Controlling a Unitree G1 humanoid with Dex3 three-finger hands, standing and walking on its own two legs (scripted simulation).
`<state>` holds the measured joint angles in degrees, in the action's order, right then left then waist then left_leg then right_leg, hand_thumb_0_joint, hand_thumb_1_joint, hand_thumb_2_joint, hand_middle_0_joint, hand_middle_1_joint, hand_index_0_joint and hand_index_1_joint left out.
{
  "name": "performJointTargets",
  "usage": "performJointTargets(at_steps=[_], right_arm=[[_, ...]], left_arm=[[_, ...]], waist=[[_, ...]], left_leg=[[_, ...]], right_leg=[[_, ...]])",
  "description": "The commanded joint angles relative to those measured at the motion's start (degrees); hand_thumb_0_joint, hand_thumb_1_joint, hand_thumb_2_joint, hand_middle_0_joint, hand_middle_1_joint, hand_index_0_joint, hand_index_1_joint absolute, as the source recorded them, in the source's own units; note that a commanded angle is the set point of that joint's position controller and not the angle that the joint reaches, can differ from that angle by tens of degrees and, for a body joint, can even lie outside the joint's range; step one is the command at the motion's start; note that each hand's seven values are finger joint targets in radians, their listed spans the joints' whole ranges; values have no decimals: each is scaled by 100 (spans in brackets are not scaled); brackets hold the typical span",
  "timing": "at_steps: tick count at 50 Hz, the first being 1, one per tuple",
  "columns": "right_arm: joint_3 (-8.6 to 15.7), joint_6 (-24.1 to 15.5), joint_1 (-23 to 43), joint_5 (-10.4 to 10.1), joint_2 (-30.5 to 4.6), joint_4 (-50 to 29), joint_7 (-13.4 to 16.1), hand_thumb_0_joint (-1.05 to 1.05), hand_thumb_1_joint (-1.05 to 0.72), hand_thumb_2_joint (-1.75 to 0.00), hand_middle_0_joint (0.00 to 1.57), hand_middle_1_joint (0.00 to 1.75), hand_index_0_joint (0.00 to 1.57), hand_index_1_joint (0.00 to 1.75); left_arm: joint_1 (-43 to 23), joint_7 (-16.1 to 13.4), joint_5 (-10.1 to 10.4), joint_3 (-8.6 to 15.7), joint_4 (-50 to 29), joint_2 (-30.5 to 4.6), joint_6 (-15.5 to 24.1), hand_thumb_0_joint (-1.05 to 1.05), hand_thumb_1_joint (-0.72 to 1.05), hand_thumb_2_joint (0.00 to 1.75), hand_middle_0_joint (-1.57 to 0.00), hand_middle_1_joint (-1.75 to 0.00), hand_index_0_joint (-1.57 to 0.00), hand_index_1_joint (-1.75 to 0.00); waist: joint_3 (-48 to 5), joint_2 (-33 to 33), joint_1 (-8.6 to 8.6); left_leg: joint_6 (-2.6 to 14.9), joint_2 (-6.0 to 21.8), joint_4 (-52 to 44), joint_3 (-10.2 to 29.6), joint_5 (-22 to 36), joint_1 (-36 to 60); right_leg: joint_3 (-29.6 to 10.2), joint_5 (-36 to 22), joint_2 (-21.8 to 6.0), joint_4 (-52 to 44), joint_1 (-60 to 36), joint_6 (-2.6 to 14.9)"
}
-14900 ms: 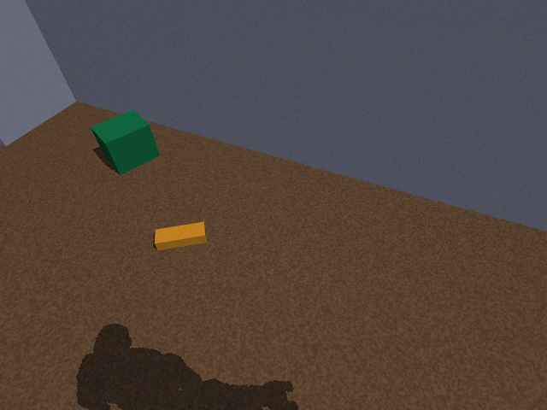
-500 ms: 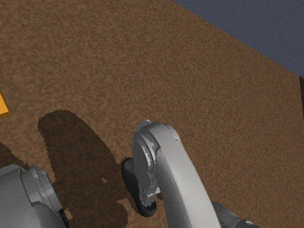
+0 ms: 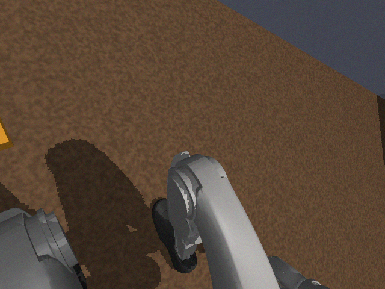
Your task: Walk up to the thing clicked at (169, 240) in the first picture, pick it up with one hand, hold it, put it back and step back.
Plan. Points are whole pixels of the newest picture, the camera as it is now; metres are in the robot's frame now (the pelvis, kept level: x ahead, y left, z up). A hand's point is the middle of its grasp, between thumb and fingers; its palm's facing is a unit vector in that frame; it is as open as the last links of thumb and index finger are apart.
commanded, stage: close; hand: left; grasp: from above
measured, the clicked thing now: out of the picture +0.44 +0.34 -0.27
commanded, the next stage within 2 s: settle in 0.60 s
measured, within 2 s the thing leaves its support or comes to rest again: leaves its support in 0.98 s
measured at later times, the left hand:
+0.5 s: hand out of the picture +0.43 +0.33 -0.24, palm faces -0.42 -0.17 -0.89, open 11.0 cm
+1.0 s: hand out of the picture +0.44 +0.33 -0.23, palm faces -0.41 -0.17 -0.90, open 10.8 cm
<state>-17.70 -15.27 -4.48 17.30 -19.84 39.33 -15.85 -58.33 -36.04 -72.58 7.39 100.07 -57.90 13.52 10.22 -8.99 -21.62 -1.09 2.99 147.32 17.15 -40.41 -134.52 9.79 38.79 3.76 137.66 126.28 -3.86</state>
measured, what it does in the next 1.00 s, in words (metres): stands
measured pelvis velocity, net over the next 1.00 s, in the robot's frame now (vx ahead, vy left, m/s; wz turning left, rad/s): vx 0.00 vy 0.00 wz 0.00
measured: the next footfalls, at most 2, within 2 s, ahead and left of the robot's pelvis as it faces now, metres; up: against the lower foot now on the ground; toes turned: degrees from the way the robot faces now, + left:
none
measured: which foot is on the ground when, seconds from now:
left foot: down 0.00-1.00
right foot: down 0.00-1.00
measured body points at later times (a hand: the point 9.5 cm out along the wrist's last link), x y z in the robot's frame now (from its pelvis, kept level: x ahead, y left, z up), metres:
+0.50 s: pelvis +0.00 +0.00 +0.00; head +0.26 +0.13 +0.34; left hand +0.45 +0.34 -0.19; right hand +0.07 -0.25 -0.06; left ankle +0.06 +0.13 -0.26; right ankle +0.11 -0.12 -0.26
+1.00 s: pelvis +0.00 +0.00 +0.00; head +0.26 +0.13 +0.34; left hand +0.45 +0.34 -0.18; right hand +0.06 -0.25 -0.06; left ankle +0.06 +0.13 -0.26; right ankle +0.11 -0.12 -0.26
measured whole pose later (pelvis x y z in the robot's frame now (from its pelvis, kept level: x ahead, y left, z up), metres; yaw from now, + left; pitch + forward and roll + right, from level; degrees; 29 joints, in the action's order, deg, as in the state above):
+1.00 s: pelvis +0.00 +0.00 +0.00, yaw +0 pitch +27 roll -14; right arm -16.6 -13.6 -6.5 16.6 -18.9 39.1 -14.9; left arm -56.5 -33.1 -72.1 8.3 94.3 -55.9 12.0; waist 8.0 -7.7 -20.7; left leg -1.2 2.9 146.4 16.7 -40.1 -135.2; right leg 9.6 38.7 3.5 137.0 127.1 -3.6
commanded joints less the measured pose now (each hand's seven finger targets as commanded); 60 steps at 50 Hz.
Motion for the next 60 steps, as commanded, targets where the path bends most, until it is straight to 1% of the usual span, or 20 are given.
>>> performJointTargets(at_steps=[1,10,12,13,17,20,25,28,30,33,40,43,47,48,49,51,53,55,59,60], right_arm=[[511,26,-887,-34,-1786,39,63,0,-89,-90,20,30,20,30],[546,13,-938,-82,-1836,48,100,0,-90,-90,20,30,20,30],[506,-8,-874,-56,-1814,20,79,0,-90,-90,20,30,20,30],[513,5,-933,-78,-1847,49,101,0,-90,-90,20,30,20,30],[523,-43,-902,-59,-1873,21,70,0,-90,-90,20,30,20,30],[530,4,-974,-93,-1871,-10,107,0,-90,-90,20,30,20,30],[527,17,-918,-117,-1828,-35,121,0,-90,-90,20,30,20,30],[529,48,-1006,-92,-1841,9,126,0,-90,-90,20,30,20,30],[494,54,-1018,-64,-1821,-20,95,0,-90,-90,20,30,20,30],[483,92,-977,-77,-1842,-46,152,0,-90,-90,20,30,20,30],[477,107,-973,-96,-1802,-54,166,0,-91,-90,20,30,20,30],[563,139,-1018,-111,-1806,-24,186,0,-91,-90,20,30,20,30],[700,195,-1101,-136,-1760,30,170,0,-91,-90,20,30,20,30],[772,193,-1073,-146,-1757,28,166,0,-91,-90,20,30,20,30],[812,208,-1141,-134,-1746,75,145,0,-91,-90,20,30,20,30],[919,221,-1189,-215,-1740,80,137,0,-91,-90,20,30,20,30],[1017,234,-1206,-264,-1674,130,101,0,-91,-90,20,30,20,30],[1166,280,-1260,-369,-1642,123,94,0,-90,-90,20,30,20,30],[1326,403,-1291,-574,-1473,143,80,0,-90,-90,20,30,20,30],[1370,450,-1330,-594,-1513,152,101,0,-90,-90,20,30,20,30]], left_arm=[[-1219,-218,80,-96,-463,-1118,37,0,10,83,-43,-102,-49,-96],[-1408,-280,57,-86,-672,-1166,-10,0,27,82,-57,-99,-63,-92],[-1271,-242,90,-153,-424,-1056,-37,0,30,83,-60,-98,-65,-92],[-1373,-266,87,-43,-568,-1228,-30,0,31,84,-62,-97,-67,-91],[-1398,-209,83,-168,-532,-1096,-60,0,35,84,-66,-94,-70,-89],[-1382,-245,91,0,-537,-1287,-75,0,41,82,-70,-94,-75,-89],[-1408,-165,149,-99,-568,-1209,-92,0,49,85,-79,-90,-82,-86],[-1401,-178,141,5,-732,-1244,-61,0,52,85,-82,-88,-85,-85],[-1175,-121,103,-157,-336,-1081,-103,0,54,85,-84,-85,-86,-83],[-1305,-139,135,-23,-462,-1281,-71,0,57,83,-87,-83,-89,-81],[-1349,-34,178,-139,-574,-1186,-82,0,61,88,-96,-85,-98,-84],[-1305,-25,185,98,-914,-1425,-118,0,62,90,-98,-84,-99,-83],[-1306,20,160,244,-1454,-1347,-148,0,65,89,-100,-84,-101,-83],[-1277,67,154,77,-1450,-1099,-174,0,65,88,-100,-84,-101,-82],[-1186,94,123,129,-1365,-1129,-206,0,65,88,-99,-84,-101,-83],[-1360,124,184,303,-2028,-1207,-222,0,65,90,-100,-83,-101,-82],[-1192,216,231,224,-1969,-971,-285,0,66,88,-98,-84,-100,-82],[-1091,328,244,243,-2181,-858,-364,0,64,87,-98,-83,-100,-81],[-1041,659,413,-112,-2480,-275,-520,0,65,85,-98,-82,-100,-80],[-1170,726,432,-39,-2632,-392,-542,0,66,84,-99,-80,-101,-78]], waist=[[-3408,3027,-241],[-3691,3094,-205],[-3366,2911,-281],[-3462,2975,-249],[-3395,3078,-300],[-3530,3012,-221],[-3405,2877,-236],[-3775,3155,-169],[-3446,2973,-299],[-3438,2949,-239],[-3508,3021,-244],[-3828,3295,-35],[-4208,3586,57],[-4170,3667,22],[-4014,3584,-42],[-4448,3726,171],[-4353,3701,138],[-4428,3568,279],[-4612,3472,438],[-4683,3441,463]], left_leg=[[106,117,-1486,-766,1053,2708],[86,131,-1501,-705,1211,2839],[105,126,-1490,-713,1040,2656],[103,132,-1528,-692,1065,2723],[96,127,-1496,-703,1067,2774],[99,128,-1573,-709,1060,2743],[127,119,-1538,-734,848,2581],[74,137,-1602,-671,1255,2912],[104,126,-1528,-728,1188,2748],[137,117,-1557,-761,973,2571],[104,119,-1572,-712,1032,2737],[85,112,-1645,-766,1095,2861],[54,106,-1629,-778,1345,3040],[39,92,-1653,-804,1338,3089],[59,103,-1625,-834,1309,2988],[51,71,-1653,-847,1467,3142],[55,69,-1684,-872,1403,3102],[86,48,-1695,-931,1375,2993],[112,-1,-1853,-1014,1267,2996],[120,-18,-1894,-1033,1285,2981]], right_leg=[[666,-1462,256,-1229,-1889,425],[708,-1597,249,-1179,-1849,429],[721,-1464,246,-1205,-1758,411],[727,-1468,258,-1243,-1779,415],[717,-1489,230,-1203,-1716,410],[689,-1465,247,-1280,-1854,431],[651,-1266,242,-1326,-1782,422],[708,-1583,247,-1224,-1903,444],[687,-1577,261,-1232,-1885,420],[646,-1393,271,-1379,-1891,421],[666,-1453,246,-1257,-1824,429],[605,-1444,250,-1300,-1969,468],[645,-1646,234,-1180,-1835,491],[633,-1631,229,-1155,-1739,508],[597,-1642,242,-1180,-1778,497],[575,-1722,205,-1186,-1773,516],[540,-1659,184,-1179,-1624,530],[469,-1626,192,-1234,-1563,534],[355,-1486,162,-1345,-1436,556],[353,-1500,141,-1374,-1439,544]])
